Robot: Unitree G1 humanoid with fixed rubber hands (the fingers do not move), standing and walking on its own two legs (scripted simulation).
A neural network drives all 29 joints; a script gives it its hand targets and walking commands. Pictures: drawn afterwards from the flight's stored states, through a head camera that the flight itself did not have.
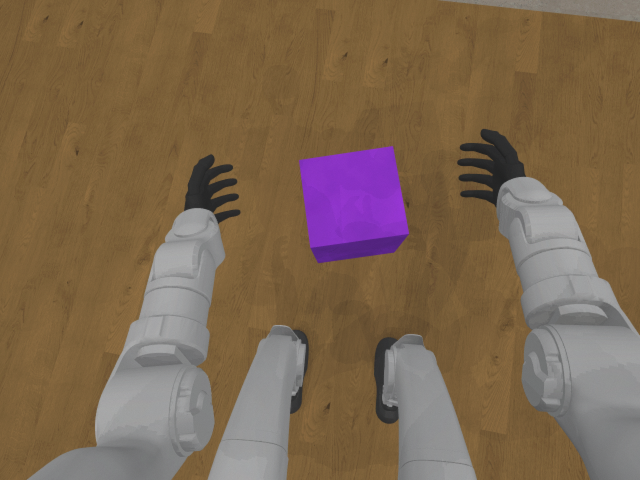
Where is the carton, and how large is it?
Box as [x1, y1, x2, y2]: [299, 146, 408, 262]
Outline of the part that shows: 392,146 299,160 310,247 318,262 393,252 408,234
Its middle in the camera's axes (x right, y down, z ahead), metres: +0.07 -0.06 +0.96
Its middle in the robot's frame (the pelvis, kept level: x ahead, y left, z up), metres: +0.53 +0.01 -0.54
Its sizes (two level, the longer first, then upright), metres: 0.210 0.200 0.250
